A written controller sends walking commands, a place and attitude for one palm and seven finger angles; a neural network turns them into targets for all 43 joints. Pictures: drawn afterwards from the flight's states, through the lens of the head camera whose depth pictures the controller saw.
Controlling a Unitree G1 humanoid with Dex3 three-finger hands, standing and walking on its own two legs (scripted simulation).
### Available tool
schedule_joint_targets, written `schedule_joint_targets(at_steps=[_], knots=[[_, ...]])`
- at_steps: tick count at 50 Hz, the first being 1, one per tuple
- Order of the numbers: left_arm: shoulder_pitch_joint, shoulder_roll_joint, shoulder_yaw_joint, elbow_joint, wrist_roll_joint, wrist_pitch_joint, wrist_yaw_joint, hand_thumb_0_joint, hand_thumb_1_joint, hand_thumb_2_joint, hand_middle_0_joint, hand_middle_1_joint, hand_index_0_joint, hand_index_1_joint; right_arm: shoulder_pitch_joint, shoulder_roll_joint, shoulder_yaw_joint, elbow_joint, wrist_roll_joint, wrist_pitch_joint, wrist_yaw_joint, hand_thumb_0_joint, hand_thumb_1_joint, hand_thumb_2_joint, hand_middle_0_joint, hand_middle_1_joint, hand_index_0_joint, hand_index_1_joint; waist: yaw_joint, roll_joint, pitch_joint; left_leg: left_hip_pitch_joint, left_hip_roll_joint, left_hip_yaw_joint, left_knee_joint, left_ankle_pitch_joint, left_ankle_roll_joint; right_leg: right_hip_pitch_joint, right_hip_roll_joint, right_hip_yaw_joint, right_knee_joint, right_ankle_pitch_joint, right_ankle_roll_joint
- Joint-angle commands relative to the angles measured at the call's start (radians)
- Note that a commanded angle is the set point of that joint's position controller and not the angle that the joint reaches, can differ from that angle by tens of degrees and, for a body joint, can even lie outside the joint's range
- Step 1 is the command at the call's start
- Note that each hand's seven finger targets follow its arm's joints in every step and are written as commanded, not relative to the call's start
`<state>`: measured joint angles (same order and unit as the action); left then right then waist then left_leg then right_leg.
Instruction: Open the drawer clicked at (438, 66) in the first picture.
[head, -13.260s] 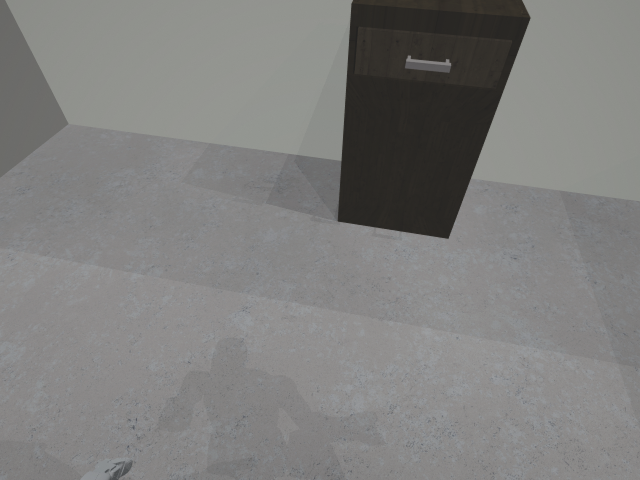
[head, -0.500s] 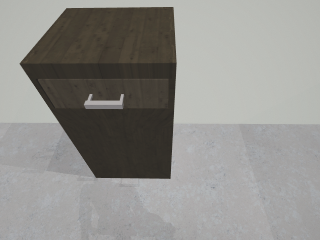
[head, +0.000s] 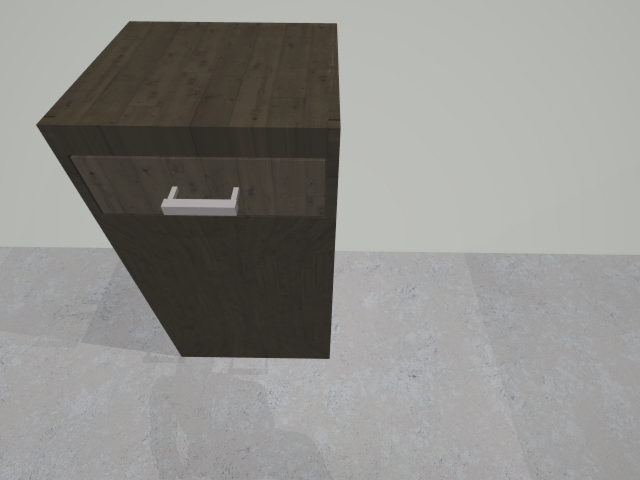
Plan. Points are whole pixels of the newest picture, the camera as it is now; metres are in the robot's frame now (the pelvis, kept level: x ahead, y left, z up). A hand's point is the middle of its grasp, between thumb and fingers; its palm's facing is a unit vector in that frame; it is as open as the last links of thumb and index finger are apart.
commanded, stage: look again from close up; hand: left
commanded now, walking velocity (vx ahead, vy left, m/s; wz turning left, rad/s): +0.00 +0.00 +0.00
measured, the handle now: (202, 199) +0.58 +0.25 -0.02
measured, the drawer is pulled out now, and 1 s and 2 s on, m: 0.00 0.00 0.00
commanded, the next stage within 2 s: raise the hand with hooked fingers in 0.58 s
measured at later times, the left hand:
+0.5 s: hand out of the picture +0.03 +0.20 -0.18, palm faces +0.02 -0.98 -0.21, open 7.3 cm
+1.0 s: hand (169, 402) +0.22 +0.21 -0.03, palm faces -0.01 -0.36 -0.93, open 8.0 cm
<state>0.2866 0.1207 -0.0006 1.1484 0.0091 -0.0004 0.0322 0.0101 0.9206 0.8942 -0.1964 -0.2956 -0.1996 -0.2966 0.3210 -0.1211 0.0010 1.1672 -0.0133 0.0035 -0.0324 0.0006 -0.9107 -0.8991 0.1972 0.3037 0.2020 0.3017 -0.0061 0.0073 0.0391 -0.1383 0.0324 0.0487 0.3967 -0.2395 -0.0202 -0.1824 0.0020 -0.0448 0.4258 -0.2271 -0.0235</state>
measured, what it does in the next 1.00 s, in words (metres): stands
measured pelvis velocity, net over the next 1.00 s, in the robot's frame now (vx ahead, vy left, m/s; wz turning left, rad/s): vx -0.01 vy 0.02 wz -0.04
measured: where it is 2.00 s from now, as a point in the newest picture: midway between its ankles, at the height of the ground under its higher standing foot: outside the picture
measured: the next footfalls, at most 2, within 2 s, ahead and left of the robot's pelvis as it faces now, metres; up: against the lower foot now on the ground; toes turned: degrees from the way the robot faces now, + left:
none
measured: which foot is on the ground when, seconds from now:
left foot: down 0.00-1.00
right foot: down 0.00-1.00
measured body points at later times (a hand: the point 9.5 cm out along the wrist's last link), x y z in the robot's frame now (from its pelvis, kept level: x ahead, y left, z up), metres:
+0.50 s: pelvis +0.01 +0.03 -0.01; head +0.01 +0.02 +0.44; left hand +0.03 +0.25 -0.16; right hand +0.01 -0.19 -0.17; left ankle -0.02 +0.13 -0.74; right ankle +0.00 -0.10 -0.74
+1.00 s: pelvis -0.01 +0.02 -0.03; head +0.01 -0.01 +0.42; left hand +0.21 +0.23 +0.02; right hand +0.19 -0.24 -0.11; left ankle -0.02 +0.13 -0.74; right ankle +0.00 -0.10 -0.74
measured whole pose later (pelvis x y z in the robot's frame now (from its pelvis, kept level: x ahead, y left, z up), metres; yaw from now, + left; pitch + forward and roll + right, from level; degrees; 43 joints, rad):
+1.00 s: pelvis -0.01 +0.02 -0.03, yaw -3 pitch +7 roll +2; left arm 0.35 0.26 -0.09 0.03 0.83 0.03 0.36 0.01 0.74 0.82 -0.20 -0.41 -0.21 -0.41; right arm 0.13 -0.27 -0.04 0.61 -0.05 -0.10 0.01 0.01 -0.92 -0.90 0.20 0.30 0.20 0.30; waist 0.02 0.03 -0.12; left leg -0.45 0.00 0.11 0.70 -0.37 0.01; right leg -0.53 -0.03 0.03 0.76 -0.36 0.00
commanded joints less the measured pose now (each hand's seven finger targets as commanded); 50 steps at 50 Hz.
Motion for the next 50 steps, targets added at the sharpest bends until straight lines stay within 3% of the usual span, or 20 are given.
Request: schedule_joint_targets(at_steps=[1,3,4,5,7,9,13,18,33,34,35,36,37,38,39,40,42,45,47,50], knots=[[0.061,0.089,0.017,-0.027,-0.005,-0.016,0.008,0.000,0.900,0.900,-0.200,-0.300,-0.200,-0.300,0.073,-0.072,-0.013,-0.021,0.005,-0.021,-0.008,0.000,-0.900,-0.900,0.200,0.300,0.200,0.300,0.006,-0.014,0.040,-0.030,0.072,-0.068,-0.079,0.059,0.033,-0.034,-0.103,0.103,-0.107,0.045,-0.002],[0.066,0.087,0.015,-0.026,-0.004,-0.016,0.008,0.000,0.900,0.900,-0.200,-0.300,-0.200,-0.300,0.075,-0.072,-0.014,-0.021,0.006,-0.022,-0.008,0.000,-0.900,-0.900,0.200,0.300,0.200,0.300,0.007,-0.015,0.041,-0.026,0.074,-0.069,-0.077,0.069,0.033,-0.036,-0.104,0.099,-0.105,0.056,-0.001],[0.145,0.132,0.014,0.000,0.010,-0.046,0.045,0.000,0.900,0.900,-0.200,-0.300,-0.200,-0.300,-0.077,-0.116,-0.015,-0.096,0.009,-0.038,0.007,0.000,-0.900,-0.900,0.200,0.300,0.200,0.300,0.062,-0.042,0.052,-0.135,0.075,-0.011,0.165,0.055,-0.002,-0.008,-0.176,0.161,-0.066,0.497,0.018],[0.104,0.173,0.020,-0.048,0.006,-0.057,0.035,0.000,0.900,0.900,-0.200,-0.300,-0.200,-0.300,0.017,-0.066,-0.016,-0.128,0.007,-0.020,0.011,0.000,-0.900,-0.900,0.200,0.300,0.200,0.300,-0.017,-0.046,-0.057,-0.106,0.027,-0.039,0.161,-0.120,0.009,0.005,-0.230,0.221,-0.097,0.270,-0.033],[0.040,0.158,0.018,-0.070,0.005,-0.056,0.021,0.000,0.900,0.900,-0.200,-0.300,-0.200,-0.300,0.077,-0.062,-0.011,-0.104,-0.002,-0.018,0.018,0.000,-0.900,-0.900,0.200,0.300,0.200,0.300,-0.037,0.005,-0.041,-0.053,0.034,-0.036,0.110,-0.038,0.025,-0.088,-0.164,0.149,-0.094,-0.056,-0.056],[0.045,0.118,0.013,-0.077,0.003,-0.054,0.017,0.000,0.900,0.900,-0.200,-0.300,-0.200,-0.300,0.093,-0.073,-0.009,-0.110,-0.005,-0.030,0.017,0.000,-0.900,-0.900,0.200,0.300,0.200,0.300,-0.028,0.006,-0.028,-0.083,0.048,-0.065,0.073,0.046,0.040,-0.075,-0.114,0.116,-0.045,-0.033,-0.040],[0.060,0.100,0.006,-0.072,0.001,-0.044,0.010,0.000,0.900,0.900,-0.200,-0.300,-0.200,-0.300,0.081,-0.093,-0.004,-0.117,-0.002,-0.039,0.007,0.000,-0.900,-0.900,0.200,0.300,0.200,0.300,-0.011,0.016,0.025,-0.118,0.070,-0.090,0.023,0.116,0.055,-0.037,-0.089,0.086,0.010,0.078,-0.026],[0.067,0.100,0.006,-0.076,0.002,-0.031,0.008,0.000,0.900,0.900,-0.200,-0.300,-0.200,-0.300,0.065,-0.110,-0.001,-0.109,-0.002,-0.041,0.003,0.000,-0.900,-0.900,0.200,0.300,0.200,0.300,0.003,-0.007,0.076,-0.136,0.073,-0.095,-0.017,0.110,0.061,-0.036,-0.086,0.076,0.016,0.079,-0.015],[0.063,0.109,0.012,-0.077,0.002,-0.021,0.003,0.000,0.900,0.900,-0.200,-0.300,-0.200,-0.300,0.051,-0.123,0.002,-0.083,-0.001,-0.041,-0.002,0.000,-0.900,-0.900,0.200,0.300,0.200,0.300,0.007,-0.006,0.037,-0.092,0.070,-0.089,-0.031,0.140,0.067,0.001,-0.095,0.067,0.019,0.121,-0.008],[0.141,0.155,0.013,-0.045,0.009,-0.034,0.045,0.000,0.900,0.900,-0.200,-0.300,-0.200,-0.300,-0.073,-0.162,-0.012,-0.160,0.013,-0.041,0.006,0.000,-0.900,-0.900,0.200,0.300,0.200,0.300,0.055,-0.127,0.088,-0.165,0.081,-0.052,0.174,0.203,0.028,-0.043,-0.158,0.131,-0.009,0.494,0.008],[-0.683,0.481,0.016,-1.552,0.181,-0.199,0.056,0.000,0.877,0.890,-0.202,-0.315,-0.202,-0.315,-0.060,-0.310,-0.014,-0.487,0.055,-0.186,-0.034,0.000,-0.900,-0.900,0.200,0.300,0.200,0.300,-0.050,0.187,-0.433,0.095,-0.020,-0.049,0.030,0.373,0.067,0.037,-0.029,0.139,0.117,0.375,-0.027],[-0.203,0.393,0.033,-1.253,0.206,-0.107,0.125,0.000,0.853,0.880,-0.203,-0.330,-0.203,-0.330,-0.145,-0.219,-0.011,-0.445,0.044,-0.284,-0.075,0.000,-0.900,-0.900,0.200,0.300,0.200,0.300,0.038,0.323,-0.364,0.164,0.023,-0.044,0.029,0.555,0.045,-0.049,-0.012,0.048,0.159,0.125,-0.041],[-0.156,0.306,0.020,-1.195,0.151,-0.034,0.182,0.000,0.830,0.870,-0.205,-0.345,-0.205,-0.345,-0.115,-0.223,-0.038,-0.369,0.053,-0.311,-0.077,0.000,-0.900,-0.900,0.200,0.300,0.200,0.300,0.009,0.273,-0.285,0.052,0.029,-0.046,0.021,0.431,0.001,-0.109,-0.004,-0.003,0.182,-0.017,-0.022],[0.123,0.085,-0.100,-1.034,0.184,0.060,0.188,0.000,0.807,0.860,-0.207,-0.360,-0.207,-0.360,-0.118,-0.166,-0.026,-0.377,0.065,-0.312,-0.075,0.000,-0.900,-0.900,0.200,0.300,0.200,0.300,0.008,0.176,-0.185,-0.038,0.034,-0.055,0.009,0.330,0.012,-0.163,-0.005,-0.021,0.173,-0.053,-0.007],[-0.048,0.107,-0.136,-1.246,0.220,0.050,0.190,0.000,0.783,0.850,-0.208,-0.375,-0.208,-0.375,-0.158,-0.197,-0.022,-0.468,0.066,-0.325,-0.064,0.000,-0.900,-0.900,0.200,0.300,0.200,0.300,-0.001,0.126,-0.079,-0.109,0.017,-0.079,0.020,0.221,0.017,-0.177,-0.012,-0.018,0.148,-0.009,-0.009],[-0.010,0.180,-0.096,-1.261,0.318,0.038,0.214,0.000,0.760,0.840,-0.210,-0.390,-0.210,-0.390,-0.168,-0.241,-0.033,-0.477,0.044,-0.331,-0.065,0.000,-0.900,-0.900,0.200,0.300,0.200,0.300,-0.008,0.103,-0.148,-0.108,0.006,-0.082,0.061,0.188,0.028,-0.194,-0.002,0.001,0.140,0.010,-0.018],[0.052,0.196,-0.107,-1.240,0.496,0.048,0.267,0.000,0.713,0.820,-0.213,-0.420,-0.213,-0.420,-0.172,-0.251,-0.034,-0.554,0.007,-0.306,-0.042,0.000,-0.900,-0.900,0.200,0.300,0.200,0.300,-0.015,-0.005,-0.118,-0.198,-0.025,-0.102,0.126,0.147,0.036,-0.272,0.015,-0.006,0.173,-0.013,-0.028],[0.334,0.143,-0.124,-1.094,0.748,0.070,0.320,0.000,0.643,0.790,-0.218,-0.465,-0.218,-0.465,-0.215,-0.251,-0.071,-0.658,-0.031,-0.219,0.010,0.000,-0.900,-0.900,0.200,0.300,0.200,0.300,0.069,-0.195,-0.084,-0.309,-0.037,-0.071,0.186,0.105,0.023,-0.325,0.031,-0.003,0.187,-0.132,-0.036],[0.459,0.157,-0.090,-1.045,0.875,0.057,0.334,0.000,0.597,0.770,-0.222,-0.495,-0.222,-0.495,-0.243,-0.251,-0.082,-0.694,-0.037,-0.129,0.052,0.000,-0.900,-0.900,0.200,0.300,0.200,0.300,0.125,-0.235,-0.101,-0.372,-0.045,-0.042,0.211,0.114,0.018,-0.294,0.031,0.046,0.210,-0.061,-0.052],[0.354,0.240,-0.039,-1.165,1.001,-0.002,0.359,0.000,0.527,0.740,-0.227,-0.540,-0.227,-0.540,-0.317,-0.237,-0.064,-0.769,-0.029,-0.042,0.082,0.000,-0.900,-0.900,0.200,0.300,0.200,0.300,0.156,-0.212,-0.175,-0.421,-0.067,-0.012,0.249,0.076,0.019,-0.269,0.015,0.096,0.261,-0.015,-0.057]])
